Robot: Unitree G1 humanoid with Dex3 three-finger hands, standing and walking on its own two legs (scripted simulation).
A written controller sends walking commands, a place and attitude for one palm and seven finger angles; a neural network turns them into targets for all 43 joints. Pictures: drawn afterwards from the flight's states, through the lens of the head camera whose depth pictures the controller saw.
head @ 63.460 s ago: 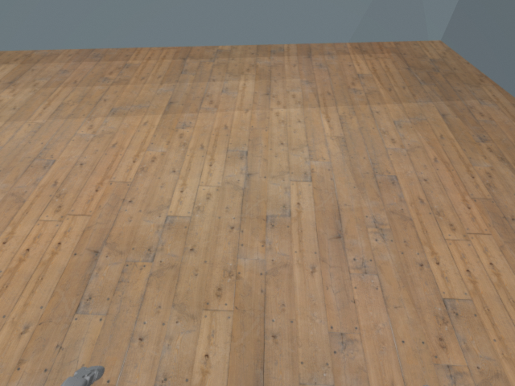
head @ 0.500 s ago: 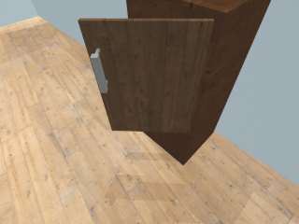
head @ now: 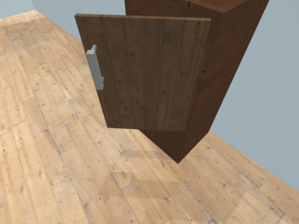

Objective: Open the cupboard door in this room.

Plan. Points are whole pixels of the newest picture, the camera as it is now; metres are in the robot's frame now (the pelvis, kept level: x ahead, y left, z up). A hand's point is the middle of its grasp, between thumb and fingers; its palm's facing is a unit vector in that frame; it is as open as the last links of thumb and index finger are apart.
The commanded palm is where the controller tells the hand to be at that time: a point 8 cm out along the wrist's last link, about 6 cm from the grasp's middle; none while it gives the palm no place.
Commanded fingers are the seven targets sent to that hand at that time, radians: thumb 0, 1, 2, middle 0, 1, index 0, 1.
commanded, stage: look again from close up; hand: left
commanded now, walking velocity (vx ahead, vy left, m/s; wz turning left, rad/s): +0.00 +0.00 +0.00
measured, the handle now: (97, 67) +0.61 +0.23 +0.07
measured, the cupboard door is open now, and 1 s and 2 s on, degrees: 42 42 42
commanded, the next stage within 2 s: shuffle to correct the standing spot in 0.48 s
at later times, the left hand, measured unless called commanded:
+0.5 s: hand out of the picture +0.03 +0.21 -0.18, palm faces -0.01 -0.98 -0.21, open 7.3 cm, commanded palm none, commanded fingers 0.00 0.90 0.90 -0.20 -0.30 -0.20 -0.30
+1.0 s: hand out of the picture +0.02 +0.19 -0.19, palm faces +0.01 -0.98 -0.20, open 7.3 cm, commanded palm none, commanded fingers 0.00 0.90 0.90 -0.20 -0.30 -0.20 -0.30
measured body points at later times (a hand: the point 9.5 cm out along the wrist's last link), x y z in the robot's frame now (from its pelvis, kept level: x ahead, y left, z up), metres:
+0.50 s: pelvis +0.01 +0.03 -0.01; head +0.03 +0.03 +0.44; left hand +0.03 +0.26 -0.16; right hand +0.03 -0.20 -0.16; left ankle +0.01 +0.13 -0.74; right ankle -0.05 -0.10 -0.74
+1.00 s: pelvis +0.05 +0.02 -0.01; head +0.08 +0.02 +0.44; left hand +0.02 +0.24 -0.17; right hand +0.06 -0.21 -0.17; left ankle +0.01 +0.13 -0.74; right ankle -0.05 -0.10 -0.74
